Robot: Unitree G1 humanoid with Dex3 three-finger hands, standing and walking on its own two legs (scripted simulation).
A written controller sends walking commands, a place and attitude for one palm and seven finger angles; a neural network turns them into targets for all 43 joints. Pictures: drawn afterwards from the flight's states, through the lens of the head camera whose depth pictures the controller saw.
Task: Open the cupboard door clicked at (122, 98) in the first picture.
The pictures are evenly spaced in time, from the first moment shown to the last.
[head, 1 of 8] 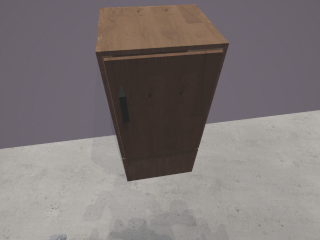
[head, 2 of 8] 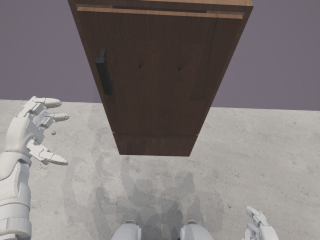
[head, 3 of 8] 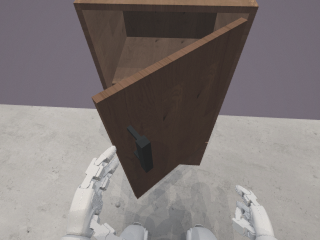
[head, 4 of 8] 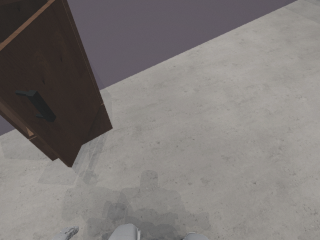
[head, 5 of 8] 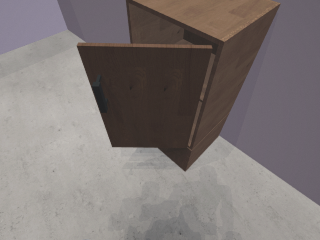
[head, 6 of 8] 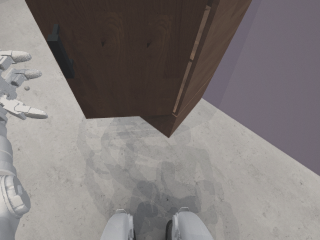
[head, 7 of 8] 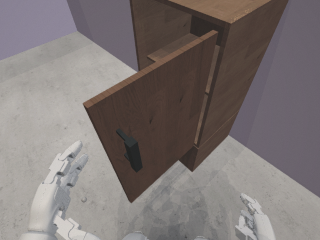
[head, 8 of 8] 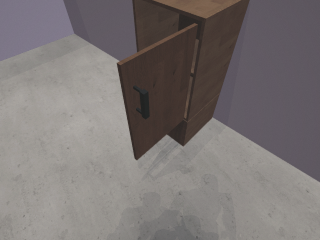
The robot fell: no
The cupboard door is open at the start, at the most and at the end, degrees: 0 90 90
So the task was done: yes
